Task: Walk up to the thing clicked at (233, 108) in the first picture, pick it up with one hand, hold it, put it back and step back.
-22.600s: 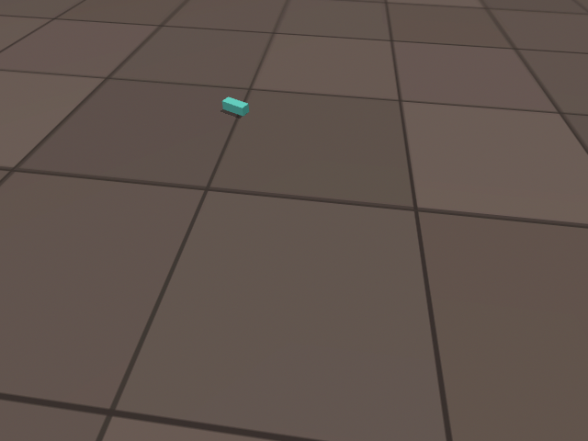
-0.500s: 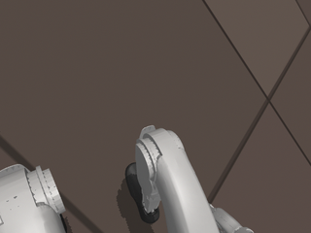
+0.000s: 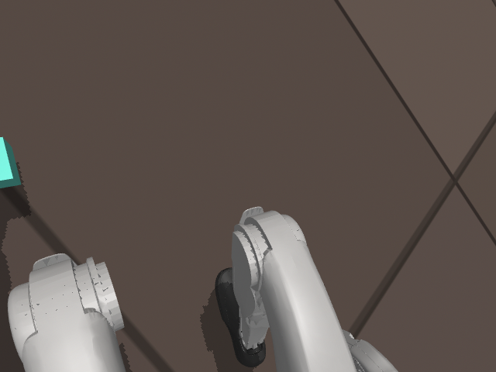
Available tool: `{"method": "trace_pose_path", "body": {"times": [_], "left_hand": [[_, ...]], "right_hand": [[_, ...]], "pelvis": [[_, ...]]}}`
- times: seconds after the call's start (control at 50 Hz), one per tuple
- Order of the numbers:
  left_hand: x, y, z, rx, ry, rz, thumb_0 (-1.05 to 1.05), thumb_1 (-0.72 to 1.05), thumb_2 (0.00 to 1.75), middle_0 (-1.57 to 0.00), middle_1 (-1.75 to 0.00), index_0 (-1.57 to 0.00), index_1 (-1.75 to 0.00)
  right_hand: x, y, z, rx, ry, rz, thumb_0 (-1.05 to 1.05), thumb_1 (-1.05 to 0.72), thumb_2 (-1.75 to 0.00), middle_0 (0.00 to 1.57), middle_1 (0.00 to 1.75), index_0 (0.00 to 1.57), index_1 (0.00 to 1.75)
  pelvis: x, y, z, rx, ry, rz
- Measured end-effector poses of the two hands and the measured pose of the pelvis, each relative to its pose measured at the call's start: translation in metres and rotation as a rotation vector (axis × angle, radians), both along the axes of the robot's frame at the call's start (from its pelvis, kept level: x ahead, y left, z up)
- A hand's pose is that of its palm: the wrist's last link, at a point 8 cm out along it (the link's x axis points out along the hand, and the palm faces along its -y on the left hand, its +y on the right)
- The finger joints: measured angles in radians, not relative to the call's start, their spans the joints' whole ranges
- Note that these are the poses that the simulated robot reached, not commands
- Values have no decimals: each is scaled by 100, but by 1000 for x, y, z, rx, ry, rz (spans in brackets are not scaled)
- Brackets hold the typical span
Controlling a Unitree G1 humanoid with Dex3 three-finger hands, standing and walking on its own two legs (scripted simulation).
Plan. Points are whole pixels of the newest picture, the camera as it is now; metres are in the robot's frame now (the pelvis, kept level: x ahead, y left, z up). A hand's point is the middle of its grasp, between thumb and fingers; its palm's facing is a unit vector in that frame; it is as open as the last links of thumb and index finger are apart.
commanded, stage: settle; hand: left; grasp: from above
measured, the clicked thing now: out of the picture +0.45 +0.35 -0.24
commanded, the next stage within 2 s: lift in 0.44 s
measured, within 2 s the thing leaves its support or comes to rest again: neither
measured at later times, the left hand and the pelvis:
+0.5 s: hand out of the picture +0.43 +0.34 -0.12, palm faces -0.46 -0.08 -0.88, open 9.5 cm; pelvis -0.01 -0.01 +0.03, yaw +4 degrees
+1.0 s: hand out of the picture +0.39 +0.34 -0.04, palm faces -0.47 -0.10 -0.87, open 9.5 cm; pelvis -0.02 +0.00 +0.08, yaw +8 degrees
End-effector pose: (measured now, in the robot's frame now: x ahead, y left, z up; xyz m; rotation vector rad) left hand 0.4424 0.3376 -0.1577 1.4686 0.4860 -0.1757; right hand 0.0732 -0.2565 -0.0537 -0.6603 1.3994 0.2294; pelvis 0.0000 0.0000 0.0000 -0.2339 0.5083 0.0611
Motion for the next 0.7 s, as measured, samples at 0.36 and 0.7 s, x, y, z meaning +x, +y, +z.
{"method": "trace_pose_path", "body": {"times": [0.36, 0.7], "left_hand": [[-9, 2, 75, 18, 66, -22, 0, 6, 45, -75, -50, -77, -47], [-13, 3, 109, 20, 59, -23, 0, 7, 43, -74, -52, -75, -48]], "right_hand": [[21, -3, -2, 43, -81, -123, 0, -92, -90, 20, 30, 20, 30], [-9, -13, 13, -25, -52, -222, 0, -92, -90, 20, 30, 20, 30]], "pelvis": [[-7, -3, 24, 40, 54, 41], [-14, -5, 41, 55, 66, 55]]}}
